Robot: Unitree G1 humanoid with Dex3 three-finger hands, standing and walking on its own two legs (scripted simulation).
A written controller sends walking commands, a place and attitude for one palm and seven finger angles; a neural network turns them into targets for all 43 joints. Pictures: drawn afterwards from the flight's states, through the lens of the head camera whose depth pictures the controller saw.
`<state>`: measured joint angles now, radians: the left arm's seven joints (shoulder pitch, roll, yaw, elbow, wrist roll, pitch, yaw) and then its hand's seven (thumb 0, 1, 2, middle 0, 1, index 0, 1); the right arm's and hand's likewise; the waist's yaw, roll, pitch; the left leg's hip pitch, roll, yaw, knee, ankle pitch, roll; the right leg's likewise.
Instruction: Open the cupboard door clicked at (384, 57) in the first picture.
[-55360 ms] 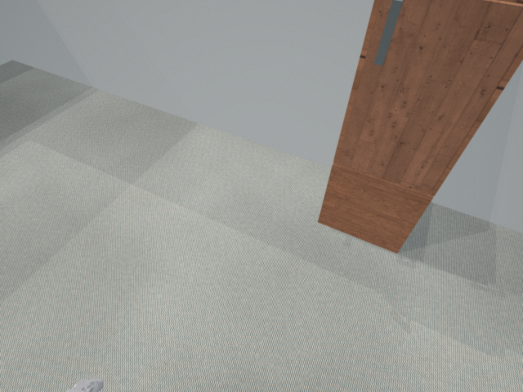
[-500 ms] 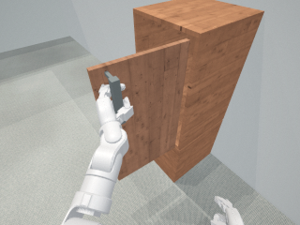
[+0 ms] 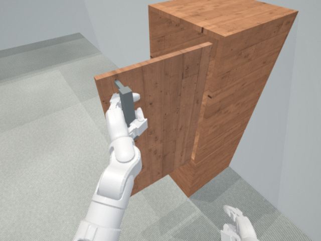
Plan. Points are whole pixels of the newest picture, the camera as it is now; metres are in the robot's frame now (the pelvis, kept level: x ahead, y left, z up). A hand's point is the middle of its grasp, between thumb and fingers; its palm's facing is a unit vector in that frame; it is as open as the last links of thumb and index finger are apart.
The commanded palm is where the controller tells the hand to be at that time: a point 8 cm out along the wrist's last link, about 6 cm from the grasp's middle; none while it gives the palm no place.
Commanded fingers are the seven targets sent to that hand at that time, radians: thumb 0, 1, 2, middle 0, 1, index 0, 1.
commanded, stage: open thumb and fingers to let go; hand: left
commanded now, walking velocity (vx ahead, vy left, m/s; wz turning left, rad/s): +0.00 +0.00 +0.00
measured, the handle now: (125, 111) +0.37 +0.13 +0.15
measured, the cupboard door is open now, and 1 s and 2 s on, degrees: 87 89 90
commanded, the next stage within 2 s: slide the hand sideways off the handle in 0.68 s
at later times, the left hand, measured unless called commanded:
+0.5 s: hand (142, 122) +0.34 +0.09 +0.16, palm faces +0.39 -0.92 +0.02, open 13.7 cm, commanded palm +0.29 +0.13 +0.15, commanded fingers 0.00 -0.50 0.30 -0.21 -0.65 -0.21 -0.65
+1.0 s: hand (136, 135) +0.30 +0.09 +0.15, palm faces -0.06 -1.00 -0.04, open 16.0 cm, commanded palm +0.27 +0.13 +0.15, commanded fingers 0.00 -0.50 0.30 -0.15 -0.30 -0.15 -0.30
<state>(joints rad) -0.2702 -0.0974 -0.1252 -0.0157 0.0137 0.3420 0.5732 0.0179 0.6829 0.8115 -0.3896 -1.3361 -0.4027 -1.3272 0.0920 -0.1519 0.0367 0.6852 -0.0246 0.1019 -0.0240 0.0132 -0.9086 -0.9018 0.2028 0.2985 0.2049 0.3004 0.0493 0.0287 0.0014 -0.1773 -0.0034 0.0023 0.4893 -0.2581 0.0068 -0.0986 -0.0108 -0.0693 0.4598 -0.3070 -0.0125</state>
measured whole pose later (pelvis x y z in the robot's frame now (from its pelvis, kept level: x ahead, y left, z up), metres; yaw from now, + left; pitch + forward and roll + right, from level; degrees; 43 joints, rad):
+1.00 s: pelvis -0.01 +0.00 +0.00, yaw +0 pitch -5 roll +0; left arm -0.18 0.13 -0.06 -0.02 -0.16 0.23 0.00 -0.01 -0.50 0.30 -0.24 -0.41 -0.17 -0.41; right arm 0.15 -0.20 0.07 0.61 0.03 0.07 -0.07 0.01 -0.91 -0.90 0.20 0.30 0.21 0.30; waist 0.04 0.04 0.00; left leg -0.15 -0.01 0.00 0.46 -0.23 0.00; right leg -0.08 -0.01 -0.07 0.46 -0.29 -0.02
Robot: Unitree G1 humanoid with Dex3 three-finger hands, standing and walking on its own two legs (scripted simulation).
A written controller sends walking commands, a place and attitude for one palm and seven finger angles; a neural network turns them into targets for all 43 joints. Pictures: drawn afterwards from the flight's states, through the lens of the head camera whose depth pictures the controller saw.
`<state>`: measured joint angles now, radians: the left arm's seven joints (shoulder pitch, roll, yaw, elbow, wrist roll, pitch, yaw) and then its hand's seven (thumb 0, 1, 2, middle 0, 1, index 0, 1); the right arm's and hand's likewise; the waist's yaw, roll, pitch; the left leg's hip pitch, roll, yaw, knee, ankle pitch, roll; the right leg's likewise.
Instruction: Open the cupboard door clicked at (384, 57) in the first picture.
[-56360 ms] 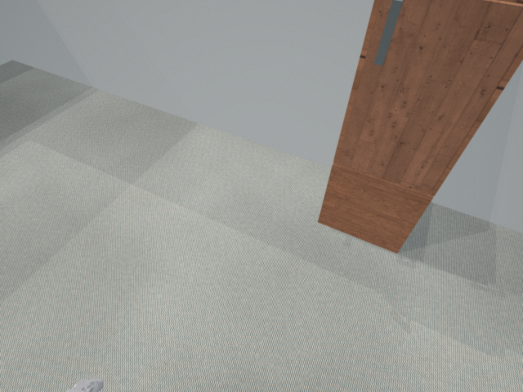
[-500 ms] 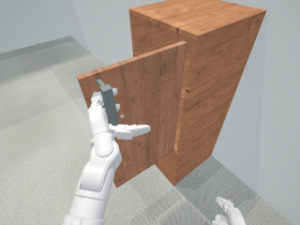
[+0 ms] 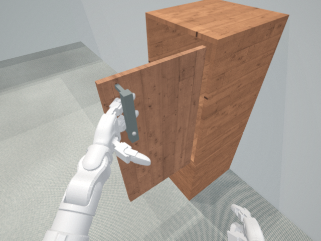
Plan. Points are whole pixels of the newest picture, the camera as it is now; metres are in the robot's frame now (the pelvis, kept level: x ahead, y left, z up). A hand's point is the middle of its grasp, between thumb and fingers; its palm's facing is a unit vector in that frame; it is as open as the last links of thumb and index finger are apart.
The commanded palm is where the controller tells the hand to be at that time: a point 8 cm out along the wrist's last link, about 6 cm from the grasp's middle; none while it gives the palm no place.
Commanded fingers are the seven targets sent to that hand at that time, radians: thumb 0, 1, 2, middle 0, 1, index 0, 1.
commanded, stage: slide the hand sideways off the handle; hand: left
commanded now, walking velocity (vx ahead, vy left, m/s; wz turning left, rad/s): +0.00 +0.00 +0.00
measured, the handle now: (126, 114) +0.38 +0.13 +0.15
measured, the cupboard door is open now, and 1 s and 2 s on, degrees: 89 90 90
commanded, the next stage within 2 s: draw the hand back to the body in 0.98 s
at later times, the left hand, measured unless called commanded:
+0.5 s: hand (117, 147) +0.27 +0.12 +0.15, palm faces -0.02 -1.00 -0.01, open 16.2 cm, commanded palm +0.24 +0.19 +0.15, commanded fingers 0.00 -0.50 0.30 -0.15 -0.30 -0.15 -0.30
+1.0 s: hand (85, 161) +0.23 +0.18 +0.15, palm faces +0.04 -1.00 -0.04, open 16.3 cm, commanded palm +0.20 +0.23 +0.15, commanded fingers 0.00 -0.50 0.30 -0.15 -0.30 -0.15 -0.30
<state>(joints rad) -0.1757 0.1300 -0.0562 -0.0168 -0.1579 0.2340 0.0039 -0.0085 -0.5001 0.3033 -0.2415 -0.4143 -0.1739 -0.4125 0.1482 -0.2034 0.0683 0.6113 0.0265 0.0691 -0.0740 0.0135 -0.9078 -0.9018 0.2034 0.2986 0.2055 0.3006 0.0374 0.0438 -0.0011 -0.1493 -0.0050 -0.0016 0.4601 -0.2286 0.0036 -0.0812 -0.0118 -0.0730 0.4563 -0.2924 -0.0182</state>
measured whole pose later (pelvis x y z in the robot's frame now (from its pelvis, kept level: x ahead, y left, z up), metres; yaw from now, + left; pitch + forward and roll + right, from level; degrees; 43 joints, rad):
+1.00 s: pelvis +0.00 -0.01 +0.00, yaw +0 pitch -4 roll +0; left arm 0.20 0.27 0.26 -0.24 -0.31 0.16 -0.23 -0.01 -0.50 0.30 -0.16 -0.30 -0.15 -0.30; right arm 0.21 -0.25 0.06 0.60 0.06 -0.13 -0.09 0.02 -0.91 -0.90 0.20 0.30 0.21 0.30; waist 0.05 0.06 -0.02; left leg -0.18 0.03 -0.01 0.49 -0.24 -0.02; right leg -0.10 0.02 -0.08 0.47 -0.29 -0.04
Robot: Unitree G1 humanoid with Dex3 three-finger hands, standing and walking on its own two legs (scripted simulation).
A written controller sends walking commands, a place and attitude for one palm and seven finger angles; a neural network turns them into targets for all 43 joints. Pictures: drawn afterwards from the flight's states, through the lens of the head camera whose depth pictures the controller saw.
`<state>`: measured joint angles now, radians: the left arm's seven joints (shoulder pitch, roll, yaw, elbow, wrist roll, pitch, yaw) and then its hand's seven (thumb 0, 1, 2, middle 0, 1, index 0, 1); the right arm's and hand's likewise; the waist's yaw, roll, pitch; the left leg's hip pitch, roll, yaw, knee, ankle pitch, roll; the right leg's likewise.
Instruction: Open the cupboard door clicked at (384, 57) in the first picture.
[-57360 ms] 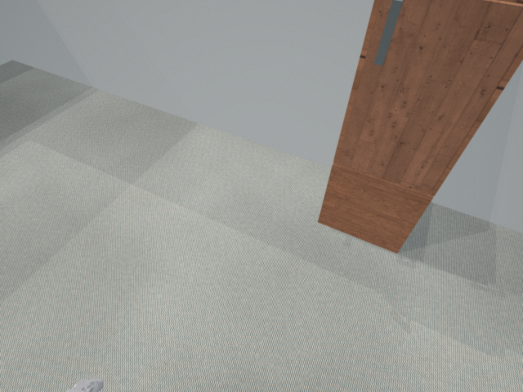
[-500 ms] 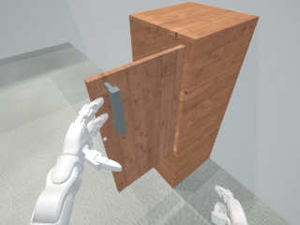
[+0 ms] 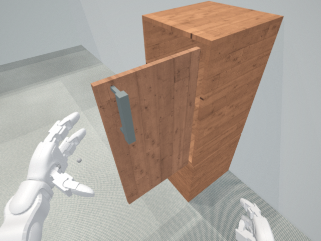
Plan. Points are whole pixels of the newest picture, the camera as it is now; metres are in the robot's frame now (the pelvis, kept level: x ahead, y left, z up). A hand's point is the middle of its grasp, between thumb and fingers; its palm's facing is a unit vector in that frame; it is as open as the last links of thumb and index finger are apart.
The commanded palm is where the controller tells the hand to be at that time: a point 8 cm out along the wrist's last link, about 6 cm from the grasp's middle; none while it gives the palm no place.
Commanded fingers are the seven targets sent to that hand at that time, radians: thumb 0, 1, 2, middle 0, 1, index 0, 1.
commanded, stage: draw the hand back to the body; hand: left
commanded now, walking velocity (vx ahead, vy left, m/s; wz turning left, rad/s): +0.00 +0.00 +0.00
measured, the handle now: (122, 115) +0.37 +0.14 +0.16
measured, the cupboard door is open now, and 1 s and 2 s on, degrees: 90 90 90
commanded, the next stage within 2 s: step back with the hand held close in 1.66 s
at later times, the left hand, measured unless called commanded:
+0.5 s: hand (63, 168) +0.21 +0.22 +0.15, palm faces +0.07 -1.00 -0.05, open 16.3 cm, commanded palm +0.18 +0.27 +0.16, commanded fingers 0.00 -0.43 0.33 -0.15 -0.30 -0.15 -0.30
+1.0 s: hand (48, 163) +0.22 +0.26 +0.15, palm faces +0.37 -0.86 -0.34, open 12.5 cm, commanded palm +0.17 +0.31 +0.17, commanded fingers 0.00 0.44 0.70 -0.18 -0.30 -0.18 -0.30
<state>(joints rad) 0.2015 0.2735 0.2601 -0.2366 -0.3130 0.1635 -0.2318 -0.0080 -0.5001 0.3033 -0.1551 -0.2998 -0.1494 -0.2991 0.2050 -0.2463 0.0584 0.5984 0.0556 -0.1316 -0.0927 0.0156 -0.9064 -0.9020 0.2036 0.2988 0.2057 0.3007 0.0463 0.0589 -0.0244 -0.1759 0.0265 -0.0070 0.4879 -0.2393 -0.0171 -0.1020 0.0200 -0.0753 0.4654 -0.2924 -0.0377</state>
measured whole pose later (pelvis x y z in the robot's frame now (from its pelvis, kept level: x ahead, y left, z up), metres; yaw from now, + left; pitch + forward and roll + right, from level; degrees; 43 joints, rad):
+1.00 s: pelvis +0.01 +0.03 +0.01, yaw -1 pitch -5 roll +0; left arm 0.41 0.31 0.25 -0.36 -0.06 -0.11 0.12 0.00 0.11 0.56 -0.18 -0.30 -0.18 -0.30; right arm 0.19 -0.21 0.04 0.67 -0.01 -0.10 -0.08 0.02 -0.91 -0.90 0.21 0.30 0.21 0.30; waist 0.06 0.05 0.06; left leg -0.10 0.00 0.03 0.39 -0.20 0.02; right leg -0.02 0.00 -0.04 0.35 -0.24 0.00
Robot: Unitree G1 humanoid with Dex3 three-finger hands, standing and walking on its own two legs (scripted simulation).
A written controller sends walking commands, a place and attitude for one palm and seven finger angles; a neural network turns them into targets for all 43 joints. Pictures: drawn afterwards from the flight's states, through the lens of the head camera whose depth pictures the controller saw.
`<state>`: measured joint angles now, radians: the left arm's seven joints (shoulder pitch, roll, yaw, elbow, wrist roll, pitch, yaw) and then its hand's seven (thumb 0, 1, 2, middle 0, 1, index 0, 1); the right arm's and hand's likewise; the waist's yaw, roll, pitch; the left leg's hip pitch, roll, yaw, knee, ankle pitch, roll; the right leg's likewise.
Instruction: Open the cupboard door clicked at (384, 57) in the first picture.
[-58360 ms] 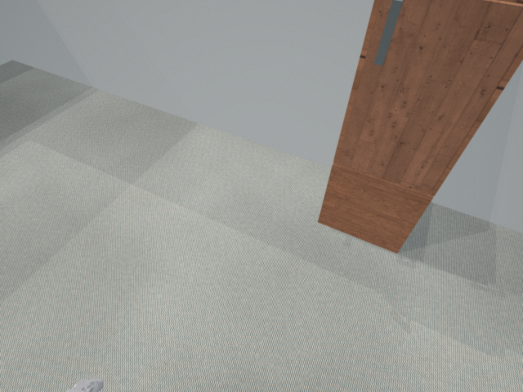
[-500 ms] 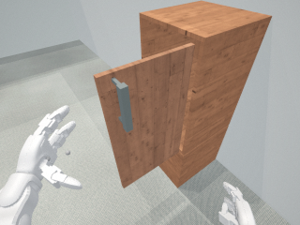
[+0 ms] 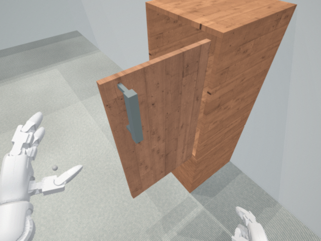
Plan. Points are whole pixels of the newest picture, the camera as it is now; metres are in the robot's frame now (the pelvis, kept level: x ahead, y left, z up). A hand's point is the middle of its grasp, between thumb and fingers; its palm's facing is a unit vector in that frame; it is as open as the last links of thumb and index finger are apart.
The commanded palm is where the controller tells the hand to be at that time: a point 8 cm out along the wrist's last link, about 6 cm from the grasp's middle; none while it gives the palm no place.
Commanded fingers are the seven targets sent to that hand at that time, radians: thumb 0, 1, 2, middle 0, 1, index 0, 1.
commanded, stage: draw the hand back to the body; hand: left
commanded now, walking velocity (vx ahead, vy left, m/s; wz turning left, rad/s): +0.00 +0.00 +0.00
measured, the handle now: (130, 114) +0.36 +0.12 +0.15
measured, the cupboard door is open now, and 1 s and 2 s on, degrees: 90 90 90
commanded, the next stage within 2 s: step back with the hand held close in 0.66 s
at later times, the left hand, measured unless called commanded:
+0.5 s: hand (46, 163) +0.21 +0.26 +0.15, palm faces +0.45 -0.81 -0.37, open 7.6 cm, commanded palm +0.16 +0.30 +0.16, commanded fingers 0.00 0.90 0.90 -0.20 -0.30 -0.20 -0.30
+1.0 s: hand (45, 169) +0.20 +0.25 +0.15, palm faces +0.35 -0.80 -0.49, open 7.4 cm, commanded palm +0.15 +0.30 +0.17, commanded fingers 0.00 0.90 0.90 -0.20 -0.30 -0.20 -0.30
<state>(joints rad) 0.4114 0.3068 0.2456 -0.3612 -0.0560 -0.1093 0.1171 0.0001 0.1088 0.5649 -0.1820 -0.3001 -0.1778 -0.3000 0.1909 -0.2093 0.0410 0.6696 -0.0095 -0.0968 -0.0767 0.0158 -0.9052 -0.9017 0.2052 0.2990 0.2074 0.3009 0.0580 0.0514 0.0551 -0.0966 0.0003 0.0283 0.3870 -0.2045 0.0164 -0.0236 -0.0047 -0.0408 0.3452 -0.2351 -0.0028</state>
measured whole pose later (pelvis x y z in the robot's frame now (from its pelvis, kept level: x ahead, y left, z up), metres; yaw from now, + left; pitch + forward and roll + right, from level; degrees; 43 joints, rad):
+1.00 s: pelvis +0.00 +0.00 +0.00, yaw -1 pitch +0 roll -1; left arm 0.55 0.38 0.37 -0.43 -0.06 -0.13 0.10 0.02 0.89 0.90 -0.21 -0.30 -0.21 -0.30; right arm 0.16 -0.24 -0.01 0.57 0.01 0.01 -0.08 0.01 -0.91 -0.90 0.20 0.30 0.21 0.30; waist 0.02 0.07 0.02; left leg -0.21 0.02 0.05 0.44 -0.22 0.01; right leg -0.14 0.01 -0.02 0.38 -0.23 0.00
